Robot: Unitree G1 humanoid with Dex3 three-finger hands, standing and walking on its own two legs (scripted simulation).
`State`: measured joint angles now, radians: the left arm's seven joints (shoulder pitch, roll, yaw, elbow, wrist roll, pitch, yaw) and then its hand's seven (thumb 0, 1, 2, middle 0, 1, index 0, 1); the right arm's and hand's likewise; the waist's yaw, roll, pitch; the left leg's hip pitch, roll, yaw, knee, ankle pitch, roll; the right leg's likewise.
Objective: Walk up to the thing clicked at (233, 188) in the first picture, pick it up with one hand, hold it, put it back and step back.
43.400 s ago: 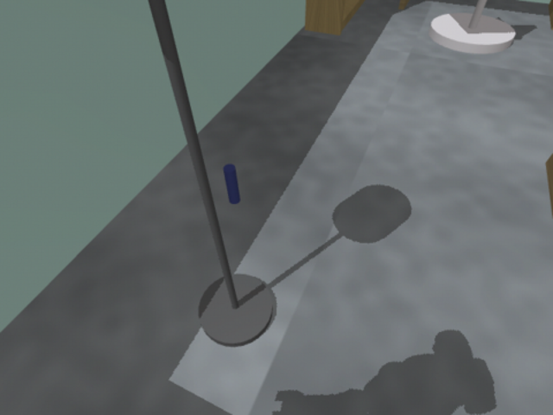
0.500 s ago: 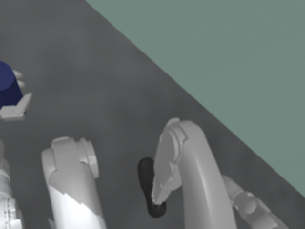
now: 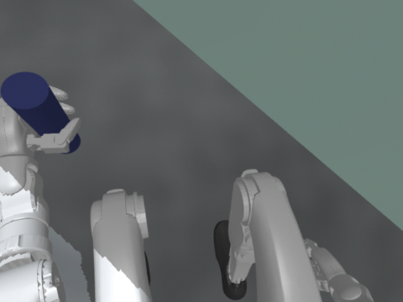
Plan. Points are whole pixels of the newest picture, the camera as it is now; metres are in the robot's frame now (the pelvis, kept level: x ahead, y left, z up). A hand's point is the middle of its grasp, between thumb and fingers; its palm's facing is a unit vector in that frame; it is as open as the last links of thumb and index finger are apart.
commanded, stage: settle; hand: left
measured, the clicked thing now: (50, 121) +0.45 +0.25 -0.05
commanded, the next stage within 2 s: lift in 0.68 s
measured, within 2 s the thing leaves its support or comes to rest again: neither
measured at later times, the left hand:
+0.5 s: hand (47, 113) +0.44 +0.24 +0.00, palm faces +0.11 -0.99 -0.03, open 7.4 cm
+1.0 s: hand (44, 104) +0.44 +0.24 +0.03, palm faces +0.09 -1.00 -0.04, open 7.4 cm
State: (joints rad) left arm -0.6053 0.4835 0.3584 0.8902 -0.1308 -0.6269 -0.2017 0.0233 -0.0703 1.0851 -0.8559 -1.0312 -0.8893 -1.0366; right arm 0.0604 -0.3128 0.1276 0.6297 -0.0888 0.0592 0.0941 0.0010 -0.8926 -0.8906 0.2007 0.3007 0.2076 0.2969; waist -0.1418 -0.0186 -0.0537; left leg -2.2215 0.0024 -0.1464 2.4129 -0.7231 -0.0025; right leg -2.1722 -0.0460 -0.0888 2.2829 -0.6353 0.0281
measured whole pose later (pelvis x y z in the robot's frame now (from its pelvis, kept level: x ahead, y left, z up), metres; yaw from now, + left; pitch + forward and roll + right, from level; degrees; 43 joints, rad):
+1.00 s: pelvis +0.00 +0.00 +0.05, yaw +4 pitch +33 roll -5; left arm -0.63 0.39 0.37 0.88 -0.11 -0.56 -0.26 0.02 -0.07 1.09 -0.86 -1.03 -0.89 -1.04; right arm 0.13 -0.29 0.03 0.66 -0.05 0.00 0.05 0.00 -0.92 -0.89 0.20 0.30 0.21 0.30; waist -0.12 0.00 -0.14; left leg -2.10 0.00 -0.08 2.23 -0.71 0.00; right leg -2.08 -0.06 -0.03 2.16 -0.65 0.02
